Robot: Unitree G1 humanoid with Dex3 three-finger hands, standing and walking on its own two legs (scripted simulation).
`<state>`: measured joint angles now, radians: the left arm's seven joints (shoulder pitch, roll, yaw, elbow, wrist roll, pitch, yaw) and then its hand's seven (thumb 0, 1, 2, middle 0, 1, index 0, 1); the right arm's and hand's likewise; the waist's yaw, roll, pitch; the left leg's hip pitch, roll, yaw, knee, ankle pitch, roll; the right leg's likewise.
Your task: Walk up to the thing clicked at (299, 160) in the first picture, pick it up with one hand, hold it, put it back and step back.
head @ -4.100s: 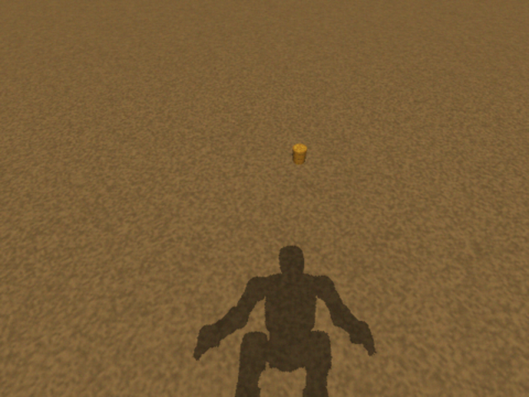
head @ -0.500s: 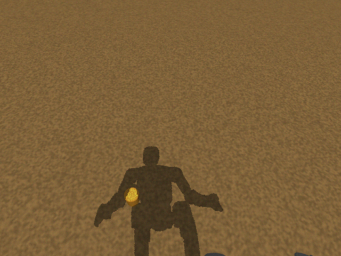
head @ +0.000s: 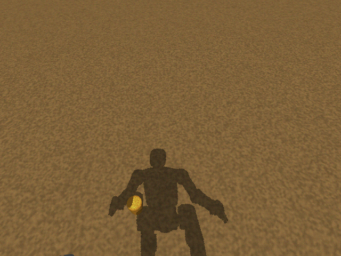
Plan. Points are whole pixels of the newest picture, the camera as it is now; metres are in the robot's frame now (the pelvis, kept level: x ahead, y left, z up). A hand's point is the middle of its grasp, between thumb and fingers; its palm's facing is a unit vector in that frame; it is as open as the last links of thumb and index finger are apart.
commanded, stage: walk up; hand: left
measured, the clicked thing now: (135, 206) +0.50 +0.23 -0.71
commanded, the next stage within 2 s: none
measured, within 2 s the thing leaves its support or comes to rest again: neither
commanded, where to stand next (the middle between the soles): +0.11 +0.00 m, yaw +0 degrees
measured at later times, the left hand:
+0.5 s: hand out of the picture +0.08 +0.25 -0.14, palm faces +0.02 -0.94 -0.34, open 7.4 cm
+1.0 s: hand out of the picture +0.10 +0.26 -0.13, palm faces +0.01 -0.94 -0.35, open 7.4 cm
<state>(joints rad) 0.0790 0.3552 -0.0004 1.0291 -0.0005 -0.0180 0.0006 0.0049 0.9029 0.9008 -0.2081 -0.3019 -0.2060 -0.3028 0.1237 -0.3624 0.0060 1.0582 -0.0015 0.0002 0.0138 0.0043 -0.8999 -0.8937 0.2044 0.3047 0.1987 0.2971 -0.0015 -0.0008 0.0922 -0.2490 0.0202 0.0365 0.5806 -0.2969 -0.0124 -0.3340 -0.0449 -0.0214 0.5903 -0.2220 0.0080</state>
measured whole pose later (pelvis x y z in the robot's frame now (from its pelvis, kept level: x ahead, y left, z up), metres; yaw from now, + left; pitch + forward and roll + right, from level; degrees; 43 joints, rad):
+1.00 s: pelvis +0.04 +0.00 +0.01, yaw +1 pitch -2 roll +0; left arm 0.15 0.35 0.04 1.10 0.04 -0.03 -0.03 0.00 0.90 0.90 -0.21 -0.30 -0.21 -0.30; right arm 0.18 -0.38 -0.04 1.09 -0.04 -0.01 0.04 0.00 -0.90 -0.89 0.20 0.30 0.20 0.30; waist 0.00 0.02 0.02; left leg -0.14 0.02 0.00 0.45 -0.34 0.02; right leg -0.21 -0.02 -0.04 0.46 -0.27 -0.02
